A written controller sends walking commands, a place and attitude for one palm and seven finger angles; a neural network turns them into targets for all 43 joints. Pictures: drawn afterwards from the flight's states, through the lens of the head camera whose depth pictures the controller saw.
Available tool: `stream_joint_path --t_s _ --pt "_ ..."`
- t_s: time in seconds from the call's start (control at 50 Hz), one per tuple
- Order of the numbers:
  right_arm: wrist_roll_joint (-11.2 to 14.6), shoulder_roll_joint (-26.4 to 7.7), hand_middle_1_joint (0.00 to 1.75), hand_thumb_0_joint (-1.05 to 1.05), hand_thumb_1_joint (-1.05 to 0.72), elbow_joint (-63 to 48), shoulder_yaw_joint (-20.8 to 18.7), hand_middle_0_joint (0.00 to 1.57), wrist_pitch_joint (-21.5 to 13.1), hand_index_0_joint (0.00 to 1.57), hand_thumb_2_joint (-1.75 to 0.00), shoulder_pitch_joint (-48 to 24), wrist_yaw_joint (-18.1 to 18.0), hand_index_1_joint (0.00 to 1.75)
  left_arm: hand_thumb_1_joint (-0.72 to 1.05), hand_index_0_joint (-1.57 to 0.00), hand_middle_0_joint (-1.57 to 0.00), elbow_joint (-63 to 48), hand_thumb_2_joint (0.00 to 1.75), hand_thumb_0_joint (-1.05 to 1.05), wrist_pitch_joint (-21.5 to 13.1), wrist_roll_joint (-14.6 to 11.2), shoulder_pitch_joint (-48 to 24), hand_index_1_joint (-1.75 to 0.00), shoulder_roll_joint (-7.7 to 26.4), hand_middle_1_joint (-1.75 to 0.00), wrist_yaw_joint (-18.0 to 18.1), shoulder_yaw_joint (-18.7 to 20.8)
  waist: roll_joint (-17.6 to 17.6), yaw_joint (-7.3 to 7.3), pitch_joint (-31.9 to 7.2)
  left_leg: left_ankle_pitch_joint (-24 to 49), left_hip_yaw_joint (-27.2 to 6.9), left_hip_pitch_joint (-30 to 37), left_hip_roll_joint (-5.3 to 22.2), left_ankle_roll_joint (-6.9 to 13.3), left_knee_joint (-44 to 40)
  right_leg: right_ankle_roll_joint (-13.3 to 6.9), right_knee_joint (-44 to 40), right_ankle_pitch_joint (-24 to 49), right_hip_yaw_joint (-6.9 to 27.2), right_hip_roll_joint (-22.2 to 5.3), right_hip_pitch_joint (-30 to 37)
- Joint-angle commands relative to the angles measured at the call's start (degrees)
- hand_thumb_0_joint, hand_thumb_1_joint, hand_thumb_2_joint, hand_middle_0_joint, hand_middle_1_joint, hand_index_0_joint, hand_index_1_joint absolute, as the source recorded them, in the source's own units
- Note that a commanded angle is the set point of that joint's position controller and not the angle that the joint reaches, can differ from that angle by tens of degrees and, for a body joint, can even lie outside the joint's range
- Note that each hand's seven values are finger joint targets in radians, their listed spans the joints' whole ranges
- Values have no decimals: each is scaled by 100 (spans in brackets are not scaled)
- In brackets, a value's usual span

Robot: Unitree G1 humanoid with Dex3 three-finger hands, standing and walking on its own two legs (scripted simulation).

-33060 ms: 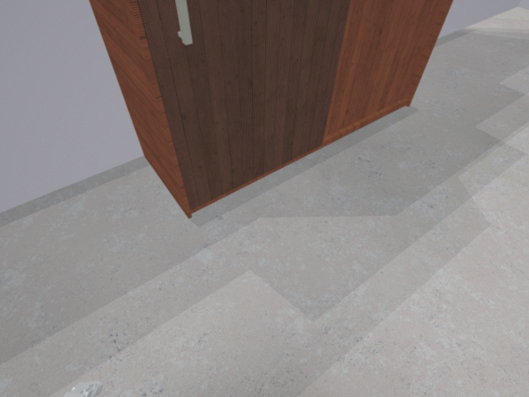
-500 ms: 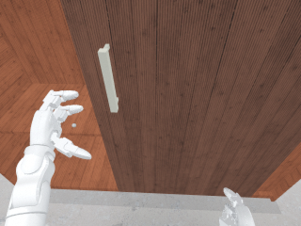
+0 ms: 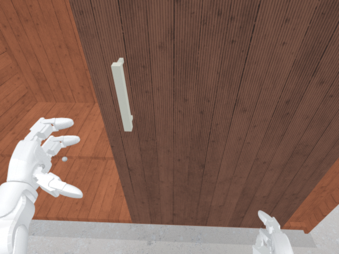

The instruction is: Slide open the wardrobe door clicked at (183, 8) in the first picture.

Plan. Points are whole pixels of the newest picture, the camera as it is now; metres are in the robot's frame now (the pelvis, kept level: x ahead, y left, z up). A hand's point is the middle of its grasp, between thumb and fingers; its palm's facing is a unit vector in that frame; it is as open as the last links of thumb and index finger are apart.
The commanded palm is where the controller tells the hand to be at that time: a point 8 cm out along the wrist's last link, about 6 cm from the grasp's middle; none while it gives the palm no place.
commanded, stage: draw the hand back to the body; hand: left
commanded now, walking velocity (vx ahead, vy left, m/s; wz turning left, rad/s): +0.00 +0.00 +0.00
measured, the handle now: (124, 96) +0.47 +0.20 +0.16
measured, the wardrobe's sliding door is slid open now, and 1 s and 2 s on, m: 0.67 0.67 0.67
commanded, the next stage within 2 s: step back with the hand held close in 1.04 s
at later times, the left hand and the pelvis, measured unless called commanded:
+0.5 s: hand (44, 165) +0.21 +0.27 +0.17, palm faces +0.43 -0.84 -0.33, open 10.3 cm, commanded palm +0.16 +0.31 +0.18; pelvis +0.01 +0.02 +0.01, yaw -1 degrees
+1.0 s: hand (33, 172) +0.19 +0.28 +0.18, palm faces +0.47 -0.82 -0.34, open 7.4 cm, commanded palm +0.14 +0.31 +0.18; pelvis +0.00 +0.02 +0.01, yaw -1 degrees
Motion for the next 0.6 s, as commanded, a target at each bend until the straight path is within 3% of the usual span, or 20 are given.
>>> stream_joint_path --t_s 0.0,0.02,0.06,0.26,0.3,0.38,0.58 --pt "-241 -496 30 0 -90 -803 -210 20 -317 20 -90 -979 10 30 -26 -24 -24 -1304 34 0 -1116 762 -707 -98 987 -98 1317 116 -83 -98 380 256 65 120 -107 200 -675 50 -1075 137 199 -114 -440" --pt "-250 -531 30 0 -90 -773 -261 20 -272 20 -90 -971 36 30 -22 -24 -24 -1395 36 0 -1241 842 -514 -96 1000 -96 1461 108 -193 -84 231 344 97 228 -93 228 -699 50 -1128 253 223 -99 -321" --pt "-273 -493 30 0 -90 -800 -272 20 -192 20 -90 -985 63 30 -15 -24 -24 -1764 39 0 -1459 993 -307 -92 1012 -92 1653 74 140 -59 -157 399 134 442 -74 229 -809 41 -1027 341 225 -133 -49" --pt "-343 -445 30 0 -90 -690 -320 20 32 20 -90 -1078 23 30 21 -22 -22 -1958 57 0 -1842 1280 120 -70 1073 -70 1994 174 -65 -30 -32 644 77 679 -27 218 -1182 13 -1155 580 133 -78 310" --pt "-346 -423 30 0 -90 -678 -319 20 73 20 -90 -1070 57 30 28 -22 -22 -2017 60 0 -1859 1313 253 -66 993 -66 1988 138 181 -23 -1 792 63 714 -19 180 -1224 -12 -1108 744 120 -63 362" --pt "-356 -424 30 0 -90 -706 -343 20 147 20 -90 -1077 104 30 43 -22 -22 -2050 67 0 -1848 1300 654 -58 959 -58 1962 194 -62 4 109 1033 60 663 12 157 -1250 -4 -1104 957 88 -45 455" --pt "-363 -412 30 0 -90 -799 -398 20 275 20 -90 -1010 158 30 79 -20 -20 -2381 85 0 -1799 1303 1177 -36 1055 -36 1958 432 77 28 44 1381 97 698 35 115 -1208 -9 -1079 1268 90 -38 542"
